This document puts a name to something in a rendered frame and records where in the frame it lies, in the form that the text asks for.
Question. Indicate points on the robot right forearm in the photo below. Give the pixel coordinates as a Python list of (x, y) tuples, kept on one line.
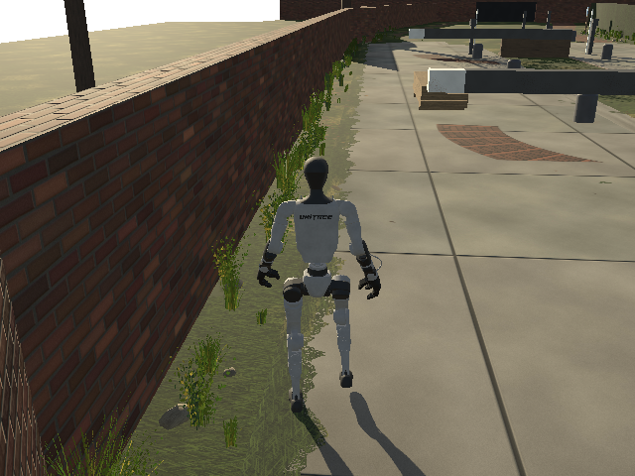
[(366, 264)]

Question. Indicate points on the robot left upper arm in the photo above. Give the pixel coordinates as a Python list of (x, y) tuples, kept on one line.
[(285, 209)]

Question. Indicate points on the humanoid robot torso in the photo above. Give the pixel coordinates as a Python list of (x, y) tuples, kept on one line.
[(316, 227)]

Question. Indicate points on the robot right upper arm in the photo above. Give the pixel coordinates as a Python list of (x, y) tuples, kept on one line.
[(348, 209)]

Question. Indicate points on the left robot hand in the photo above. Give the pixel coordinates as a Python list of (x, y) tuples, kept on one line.
[(271, 274)]

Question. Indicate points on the right robot shin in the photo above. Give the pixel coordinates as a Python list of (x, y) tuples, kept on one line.
[(343, 342)]

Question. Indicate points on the right robot hand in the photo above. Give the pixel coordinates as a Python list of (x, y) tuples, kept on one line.
[(370, 284)]

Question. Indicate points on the robot left forearm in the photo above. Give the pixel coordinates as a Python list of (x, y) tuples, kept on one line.
[(267, 259)]

